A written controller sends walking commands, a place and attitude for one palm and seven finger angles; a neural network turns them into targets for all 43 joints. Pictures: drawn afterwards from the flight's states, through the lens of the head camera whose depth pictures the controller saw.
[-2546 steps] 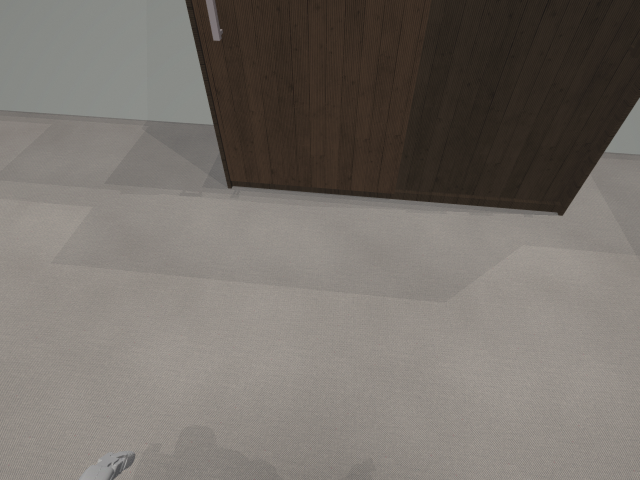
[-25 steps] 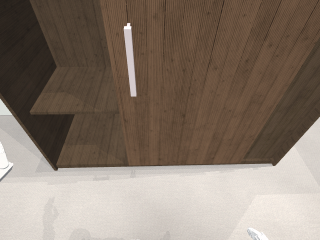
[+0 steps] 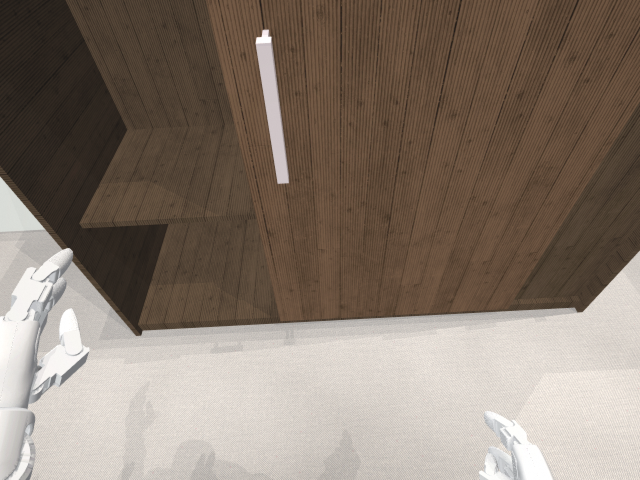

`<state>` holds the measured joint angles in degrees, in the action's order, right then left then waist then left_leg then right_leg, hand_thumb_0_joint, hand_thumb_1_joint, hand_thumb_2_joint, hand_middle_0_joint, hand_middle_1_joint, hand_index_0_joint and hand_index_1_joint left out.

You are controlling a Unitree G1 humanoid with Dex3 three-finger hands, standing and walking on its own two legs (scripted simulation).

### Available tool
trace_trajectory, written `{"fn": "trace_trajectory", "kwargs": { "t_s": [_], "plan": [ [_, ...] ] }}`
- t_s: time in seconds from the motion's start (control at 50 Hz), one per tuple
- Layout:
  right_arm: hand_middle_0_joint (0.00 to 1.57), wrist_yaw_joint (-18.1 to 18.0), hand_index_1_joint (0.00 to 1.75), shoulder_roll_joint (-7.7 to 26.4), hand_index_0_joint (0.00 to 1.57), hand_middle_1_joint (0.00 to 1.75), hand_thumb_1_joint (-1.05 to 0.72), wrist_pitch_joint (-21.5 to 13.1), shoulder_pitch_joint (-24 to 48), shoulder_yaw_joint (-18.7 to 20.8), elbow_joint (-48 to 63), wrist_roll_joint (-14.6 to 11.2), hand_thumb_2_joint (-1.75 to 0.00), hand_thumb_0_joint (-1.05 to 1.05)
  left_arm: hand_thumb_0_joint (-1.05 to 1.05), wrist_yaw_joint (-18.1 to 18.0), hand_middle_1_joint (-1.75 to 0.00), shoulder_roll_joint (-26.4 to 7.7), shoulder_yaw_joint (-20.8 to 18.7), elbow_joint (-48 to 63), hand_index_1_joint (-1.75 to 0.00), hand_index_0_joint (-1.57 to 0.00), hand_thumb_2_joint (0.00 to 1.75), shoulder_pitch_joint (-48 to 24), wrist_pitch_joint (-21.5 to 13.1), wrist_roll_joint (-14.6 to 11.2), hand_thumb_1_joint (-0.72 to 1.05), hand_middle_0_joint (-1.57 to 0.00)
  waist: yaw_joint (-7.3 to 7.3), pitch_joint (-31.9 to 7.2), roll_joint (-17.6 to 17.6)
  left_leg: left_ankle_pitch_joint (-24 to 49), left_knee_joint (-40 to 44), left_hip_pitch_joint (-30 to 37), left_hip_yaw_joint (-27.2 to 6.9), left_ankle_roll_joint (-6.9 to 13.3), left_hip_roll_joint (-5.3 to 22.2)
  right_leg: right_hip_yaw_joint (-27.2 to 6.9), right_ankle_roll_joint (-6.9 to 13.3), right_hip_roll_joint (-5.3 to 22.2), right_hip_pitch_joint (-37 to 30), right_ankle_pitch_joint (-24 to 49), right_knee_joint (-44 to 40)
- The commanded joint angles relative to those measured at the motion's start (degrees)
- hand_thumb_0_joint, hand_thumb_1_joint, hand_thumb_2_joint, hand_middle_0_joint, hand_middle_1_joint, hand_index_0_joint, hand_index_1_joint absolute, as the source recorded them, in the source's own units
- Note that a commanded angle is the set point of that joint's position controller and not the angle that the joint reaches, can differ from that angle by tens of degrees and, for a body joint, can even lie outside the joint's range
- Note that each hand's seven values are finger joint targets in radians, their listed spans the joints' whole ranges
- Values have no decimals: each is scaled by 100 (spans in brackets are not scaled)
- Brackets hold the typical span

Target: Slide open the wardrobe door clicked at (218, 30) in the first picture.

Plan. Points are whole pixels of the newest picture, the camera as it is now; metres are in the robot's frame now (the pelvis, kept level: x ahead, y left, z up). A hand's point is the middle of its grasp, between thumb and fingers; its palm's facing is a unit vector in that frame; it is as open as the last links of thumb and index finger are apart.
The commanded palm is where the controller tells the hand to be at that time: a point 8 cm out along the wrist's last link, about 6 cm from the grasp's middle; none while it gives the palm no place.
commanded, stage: let the arm hang, fingers relaxed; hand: left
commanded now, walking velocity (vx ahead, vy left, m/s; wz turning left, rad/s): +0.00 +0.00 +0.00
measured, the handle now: (275, 114) +0.69 +0.13 +0.10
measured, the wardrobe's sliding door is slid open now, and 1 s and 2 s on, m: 0.50 0.50 0.50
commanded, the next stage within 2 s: look to check the result in 1.04 s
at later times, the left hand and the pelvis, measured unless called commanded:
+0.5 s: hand out of the picture -0.06 +0.23 -0.16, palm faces +0.01 -0.96 -0.27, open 7.3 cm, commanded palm none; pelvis -0.04 +0.01 +0.00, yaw +2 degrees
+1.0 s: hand out of the picture +0.07 +0.23 -0.15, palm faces -0.02 -0.96 -0.30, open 7.4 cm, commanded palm none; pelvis -0.02 +0.01 +0.01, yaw +0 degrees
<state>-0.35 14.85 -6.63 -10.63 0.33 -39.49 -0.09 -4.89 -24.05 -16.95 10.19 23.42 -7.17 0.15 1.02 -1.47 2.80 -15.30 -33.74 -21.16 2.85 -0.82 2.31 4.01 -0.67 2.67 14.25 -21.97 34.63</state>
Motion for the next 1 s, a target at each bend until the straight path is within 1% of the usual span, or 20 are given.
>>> {"fn": "trace_trajectory", "kwargs": {
  "t_s": [0.0,0.02,0.04,0.08,0.1,0.12,0.14,0.18,0.22,0.24,0.26,0.28,0.34,0.36,0.4,0.52,0.6,0.7,0.8,0.98],
  "plan": [
    [20,54,30,1142,20,30,-90,309,491,277,199,90,-90,0,0,494,-30,13,1091,-2378,-30,-20,90,-238,706,106,90,-20,-14,-394,-323,1689,483,-314,-1102,621,865,-177,79,209,-49,753,213],
    [20,64,30,1110,20,30,-90,362,474,241,142,122,-90,0,0,496,-30,-78,1121,-2722,-30,-20,90,-373,691,133,90,-20,-14,-311,-698,1424,480,-324,-1053,547,714,-239,130,261,-108,835,-23],
    [20,63,30,1089,20,30,-90,395,384,241,51,152,-90,0,0,494,-30,-197,1127,-3042,-30,-20,90,-506,651,170,90,-20,-46,-419,-1201,1401,292,-180,-925,447,520,-381,212,425,-165,1234,-253],
    [20,53,30,962,20,30,-90,494,260,238,-197,188,-90,0,0,466,-30,-285,1207,-3756,-30,-20,90,-790,642,183,90,-20,-136,-461,-1777,1231,-185,163,-503,249,109,-709,458,856,87,1668,-585],
    [20,40,30,902,20,30,-90,558,207,233,-327,206,-90,0,0,450,-30,-288,1261,-4064,-30,-20,90,-973,672,171,90,-20,-197,-351,-1701,918,-311,296,-362,198,-5,-785,561,1010,286,1592,-751],
    [20,30,30,812,20,30,-90,616,168,216,-441,220,-90,0,0,436,-30,-274,1309,-4336,-30,-20,90,-1135,700,158,90,-20,-246,-238,-1369,839,-300,401,-288,170,-40,-770,590,1051,386,1539,-816],
    [20,24,30,780,20,30,-90,646,131,199,-548,231,-90,0,0,427,-30,-228,1353,-4555,-30,-20,90,-1227,714,143,90,-20,-289,-208,-878,991,-169,576,-302,162,5,-721,555,975,454,1388,-778],
    [20,26,30,767,20,30,-90,672,154,165,-740,223,-90,0,0,425,-30,-93,1427,-5028,-30,-20,90,-1156,745,98,90,-20,-257,-155,-5,1228,279,714,-555,215,210,-490,327,631,403,852,-718],
    [20,2,30,809,20,30,-90,682,184,158,-950,212,-90,0,0,433,-30,15,1452,-5498,-30,-20,90,-964,770,74,90,-20,-160,48,744,617,761,317,-791,282,325,-398,221,374,76,274,-775],
    [20,-13,30,806,20,30,-90,688,195,162,-1046,204,-90,0,0,440,-30,38,1442,-5714,-30,-20,90,-862,769,67,90,-20,-119,104,902,328,892,181,-819,278,313,-399,230,325,-68,190,-835],
    [20,-36,30,840,20,30,-90,699,192,201,-1074,204,-90,0,0,437,-30,69,1369,-5854,-30,-20,90,-761,761,86,90,-20,-79,51,790,239,909,208,-864,304,342,-367,261,296,-170,220,-932],
    [20,-44,30,790,20,30,-90,711,136,207,-1172,195,-90,0,0,446,-30,88,1383,-6023,-30,-20,90,-753,760,77,90,-20,-101,42,829,33,933,177,-829,278,314,-383,287,337,-206,150,-1020],
    [20,-68,30,801,20,30,-90,730,-41,245,-1399,183,-90,0,0,465,-30,58,1381,-6343,-30,-20,90,-841,734,68,90,-20,-166,40,523,-223,921,385,-796,243,275,-446,370,396,-44,-94,-1249],
    [20,-73,30,839,20,30,-90,737,-90,257,-1435,167,-90,0,0,469,-30,41,1383,-6423,-30,-20,90,-865,732,76,90,-20,-178,91,257,-192,959,467,-829,258,322,-400,361,371,28,-112,-1309],
    [20,-80,30,870,20,30,-90,743,-161,290,-1563,166,-90,0,0,479,-30,37,1383,-6578,-30,-20,90,-907,731,78,90,-20,-190,149,-6,-355,1044,495,-857,273,323,-373,367,375,99,-266,-1387],
    [20,-68,30,943,20,30,-90,733,-107,325,-1795,164,-90,0,0,477,-30,-69,1377,-6883,-30,-20,90,-1013,707,88,90,-20,-178,378,-314,-431,1252,550,-858,282,339,-353,349,374,223,-389,-1501],
    [20,-45,30,953,20,30,-90,714,14,320,-1915,168,-90,0,0,470,-30,-128,1386,-6992,-30,-20,90,-1092,681,84,90,-20,-165,344,-403,-269,1328,670,-833,274,341,-369,326,396,185,-310,-1535],
    [20,-32,30,1020,20,30,-90,632,252,281,-2034,146,-90,0,0,460,-30,-193,1403,-7046,-30,-20,90,-1236,629,76,90,-20,-115,151,-205,569,1413,855,-835,301,435,-336,239,399,-170,500,-1405],
    [20,-26,30,1069,20,30,-90,578,479,253,-2113,131,-90,0,0,444,-30,-272,1415,-7061,-30,-20,90,-1419,563,65,90,-20,-114,-16,-330,1448,1306,1148,-704,278,434,-371,198,512,-386,1260,-1467],
    [20,-24,30,1257,20,30,-90,551,779,226,-2163,118,-90,0,0,439,-30,-413,1412,-7042,-30,-20,90,-1733,520,61,90,-20,-139,-105,-217,1750,1382,1349,-654,230,473,-405,183,568,-615,1557,-1685]
  ]
}}
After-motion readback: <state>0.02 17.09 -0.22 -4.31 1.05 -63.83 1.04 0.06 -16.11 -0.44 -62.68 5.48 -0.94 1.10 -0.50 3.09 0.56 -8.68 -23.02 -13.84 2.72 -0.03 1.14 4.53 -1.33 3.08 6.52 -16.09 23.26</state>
